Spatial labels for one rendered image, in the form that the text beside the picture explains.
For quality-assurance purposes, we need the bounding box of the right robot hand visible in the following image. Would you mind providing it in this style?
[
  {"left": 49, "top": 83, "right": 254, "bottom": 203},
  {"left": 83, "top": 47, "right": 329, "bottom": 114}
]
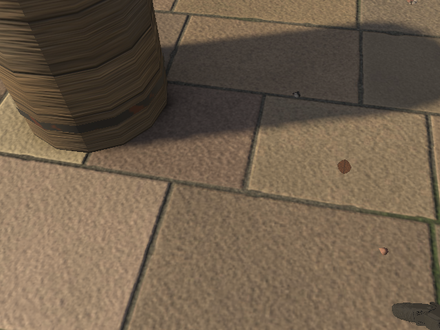
[{"left": 392, "top": 302, "right": 440, "bottom": 330}]

